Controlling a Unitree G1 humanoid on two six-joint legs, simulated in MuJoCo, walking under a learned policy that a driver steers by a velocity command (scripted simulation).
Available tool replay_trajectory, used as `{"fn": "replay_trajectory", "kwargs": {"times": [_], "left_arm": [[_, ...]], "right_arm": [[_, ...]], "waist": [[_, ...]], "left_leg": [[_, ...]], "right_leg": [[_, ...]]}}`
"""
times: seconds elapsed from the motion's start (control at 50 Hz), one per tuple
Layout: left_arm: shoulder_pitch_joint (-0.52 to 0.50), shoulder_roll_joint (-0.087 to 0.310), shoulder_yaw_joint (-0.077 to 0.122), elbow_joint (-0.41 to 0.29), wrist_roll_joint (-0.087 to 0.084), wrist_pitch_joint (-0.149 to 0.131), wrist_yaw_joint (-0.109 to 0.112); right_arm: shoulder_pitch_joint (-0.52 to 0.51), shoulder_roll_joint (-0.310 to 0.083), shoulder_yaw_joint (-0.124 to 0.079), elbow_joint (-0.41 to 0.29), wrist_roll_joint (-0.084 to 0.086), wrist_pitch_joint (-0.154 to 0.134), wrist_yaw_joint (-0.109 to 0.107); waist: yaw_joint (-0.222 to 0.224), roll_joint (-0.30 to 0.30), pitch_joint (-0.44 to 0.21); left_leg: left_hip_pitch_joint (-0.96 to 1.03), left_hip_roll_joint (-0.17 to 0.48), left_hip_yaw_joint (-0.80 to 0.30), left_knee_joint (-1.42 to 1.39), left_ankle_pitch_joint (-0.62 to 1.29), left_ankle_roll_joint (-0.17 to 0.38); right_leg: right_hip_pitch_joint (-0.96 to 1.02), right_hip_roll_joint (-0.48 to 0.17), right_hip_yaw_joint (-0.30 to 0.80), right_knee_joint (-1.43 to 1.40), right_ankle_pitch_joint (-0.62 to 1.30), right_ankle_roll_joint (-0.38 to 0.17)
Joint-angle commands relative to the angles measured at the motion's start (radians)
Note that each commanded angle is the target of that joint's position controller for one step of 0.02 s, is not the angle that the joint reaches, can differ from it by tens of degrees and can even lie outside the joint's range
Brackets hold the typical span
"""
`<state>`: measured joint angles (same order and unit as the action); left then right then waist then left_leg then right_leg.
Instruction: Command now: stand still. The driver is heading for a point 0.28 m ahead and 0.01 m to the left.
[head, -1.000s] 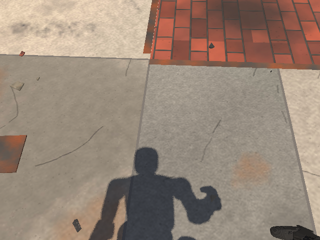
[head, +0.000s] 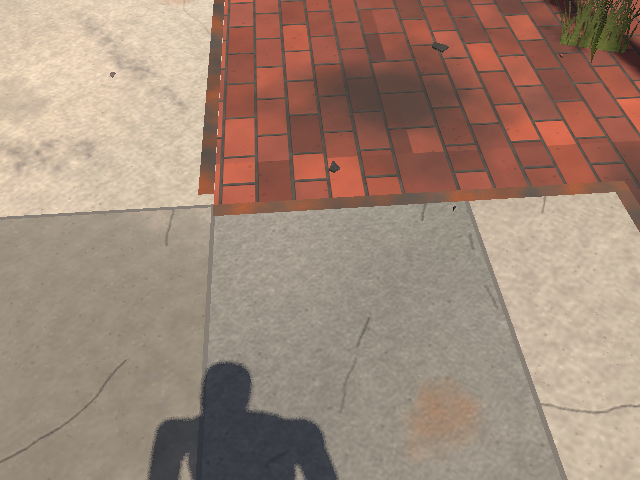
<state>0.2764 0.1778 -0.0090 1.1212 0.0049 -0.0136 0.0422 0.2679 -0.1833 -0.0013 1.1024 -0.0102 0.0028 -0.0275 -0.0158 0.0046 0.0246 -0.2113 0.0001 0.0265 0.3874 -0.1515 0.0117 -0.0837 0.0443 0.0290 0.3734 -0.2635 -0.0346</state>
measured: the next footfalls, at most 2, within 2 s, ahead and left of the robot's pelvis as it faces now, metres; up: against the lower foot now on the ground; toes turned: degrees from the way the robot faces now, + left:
right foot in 1.42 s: +0.17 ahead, -0.08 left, +0.00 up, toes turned -2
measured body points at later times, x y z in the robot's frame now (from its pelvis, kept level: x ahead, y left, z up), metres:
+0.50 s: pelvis +0.01 +0.00 +0.00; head +0.02 +0.00 +0.45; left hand -0.01 +0.22 -0.16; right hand +0.00 -0.23 -0.16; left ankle +0.04 +0.11 -0.74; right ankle -0.04 -0.10 -0.74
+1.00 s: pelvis +0.04 +0.00 -0.01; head +0.03 +0.01 +0.44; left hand -0.03 +0.22 -0.17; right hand +0.02 -0.22 -0.17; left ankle +0.04 +0.10 -0.73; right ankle -0.04 -0.10 -0.74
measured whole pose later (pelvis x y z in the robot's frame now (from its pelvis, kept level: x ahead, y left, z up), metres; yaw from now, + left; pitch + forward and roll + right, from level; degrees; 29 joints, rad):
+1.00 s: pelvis +0.04 +0.00 -0.01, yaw +0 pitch -1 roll +0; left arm 0.42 0.15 0.02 1.15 0.02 -0.02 0.04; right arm 0.33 -0.15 -0.01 1.14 -0.03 0.01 -0.02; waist 0.02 0.00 -0.01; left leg -0.29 0.01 0.05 0.68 -0.41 0.05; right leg -0.04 0.05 0.02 0.41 -0.35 -0.06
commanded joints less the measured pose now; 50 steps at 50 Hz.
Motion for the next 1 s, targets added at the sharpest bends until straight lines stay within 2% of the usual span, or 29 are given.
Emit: {"fn": "replay_trajectory", "kwargs": {"times": [0.02,0.34,0.82,0.84,0.88,0.9,0.94,0.96,0.98,1.0], "left_arm": [[0.058,0.083,0.01,-0.003,0.0,-0.005,0.005],[0.1,0.052,0.004,0.028,0.002,-0.004,0.01],[0.149,0.022,0.003,0.035,0.003,-0.008,0.012],[0.161,0.018,0.002,0.038,0.005,-0.008,0.011],[0.178,0.052,0.018,0.037,0.007,-0.002,0.01],[0.19,0.075,0.029,0.033,0.007,0.004,0.008],[0.249,0.106,0.047,0.035,0.006,0.008,0.006],[0.26,0.107,0.052,0.035,0.008,0.004,0.005],[0.269,0.103,0.054,0.034,0.015,-0.003,0.004],[0.262,0.096,0.054,0.031,0.022,-0.011,0.004]], "right_arm": [[0.052,-0.085,-0.013,-0.003,0.0,-0.003,-0.005],[0.059,-0.055,-0.011,0.042,0.001,0.001,-0.012],[0.092,-0.028,-0.008,0.069,0.001,0.001,-0.016],[0.097,-0.022,-0.006,0.072,0.0,0.002,-0.016],[0.08,-0.032,-0.013,0.058,-0.003,0.007,-0.012],[0.066,-0.033,-0.017,0.046,-0.009,0.009,-0.006],[0.003,-0.008,-0.015,0.0,-0.026,0.003,0.007],[-0.027,-0.003,-0.014,-0.025,-0.032,-0.006,0.013],[-0.056,-0.014,-0.018,-0.05,-0.03,-0.017,0.017],[-0.062,-0.018,-0.021,-0.063,-0.026,-0.029,0.018]], "waist": [[-0.001,-0.007,0.029],[0.003,-0.006,0.047],[0.003,-0.009,0.063],[0.007,-0.01,0.045],[0.017,-0.045,0.071],[0.029,-0.086,0.102],[0.065,-0.148,0.2],[0.075,-0.156,0.235],[0.08,-0.148,0.247],[0.072,-0.123,0.247]], "left_leg": [[0.066,0.094,-0.098,-0.04,0.099,0.022],[0.066,0.092,-0.097,-0.034,0.101,0.022],[0.061,0.091,-0.095,-0.028,0.092,0.018],[0.067,0.081,-0.089,-0.03,0.026,0.019],[0.016,0.028,-0.047,0.036,-0.182,0.03],[-0.053,-0.006,-0.015,0.101,-0.294,0.036],[-0.239,-0.031,0.05,0.255,-0.326,0.037],[-0.296,0.002,0.048,0.325,-0.292,0.041],[-0.354,0.026,0.033,0.379,-0.298,0.046],[-0.391,0.043,0.016,0.399,-0.3,0.048]], "right_leg": [[-0.099,-0.118,0.096,-0.075,0.168,-0.029],[-0.091,-0.119,0.089,-0.073,0.172,-0.027],[-0.093,-0.12,0.085,-0.076,0.171,-0.028],[-0.086,-0.113,0.086,-0.092,0.084,-0.032],[-0.109,-0.103,0.113,-0.114,-0.196,-0.064],[-0.12,-0.125,0.167,-0.14,-0.367,-0.095],[-0.104,-0.249,0.33,-0.234,-0.578,-0.171],[-0.105,-0.303,0.387,-0.26,-0.571,-0.204],[-0.08,-0.33,0.414,-0.269,-0.51,-0.225],[-0.041,-0.332,0.392,-0.248,-0.35,-0.228]]}}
